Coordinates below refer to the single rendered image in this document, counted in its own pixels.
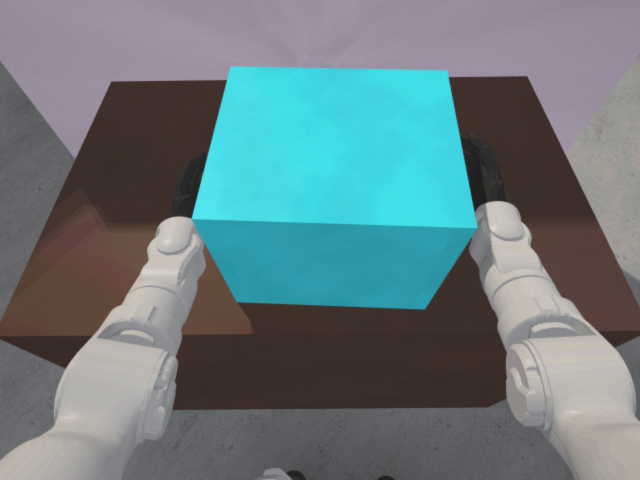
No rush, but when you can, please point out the robot right upper arm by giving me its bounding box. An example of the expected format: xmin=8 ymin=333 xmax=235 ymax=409
xmin=506 ymin=335 xmax=640 ymax=480

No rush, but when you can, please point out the robot right forearm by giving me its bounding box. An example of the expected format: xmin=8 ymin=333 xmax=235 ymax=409
xmin=469 ymin=201 xmax=636 ymax=413

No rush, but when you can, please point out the robot left forearm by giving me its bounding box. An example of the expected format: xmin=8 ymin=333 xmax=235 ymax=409
xmin=54 ymin=216 xmax=206 ymax=423

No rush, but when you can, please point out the left robot hand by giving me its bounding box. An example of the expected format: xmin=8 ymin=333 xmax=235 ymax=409
xmin=169 ymin=151 xmax=207 ymax=219

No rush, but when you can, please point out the carton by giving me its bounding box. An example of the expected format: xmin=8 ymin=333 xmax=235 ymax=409
xmin=192 ymin=66 xmax=477 ymax=310

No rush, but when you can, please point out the pedestal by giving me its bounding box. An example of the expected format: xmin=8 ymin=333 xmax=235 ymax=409
xmin=0 ymin=76 xmax=640 ymax=410

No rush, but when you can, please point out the right robot hand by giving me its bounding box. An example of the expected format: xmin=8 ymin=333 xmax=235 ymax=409
xmin=460 ymin=133 xmax=506 ymax=212

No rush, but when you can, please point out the robot left upper arm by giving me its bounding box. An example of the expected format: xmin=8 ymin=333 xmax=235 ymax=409
xmin=0 ymin=338 xmax=178 ymax=480

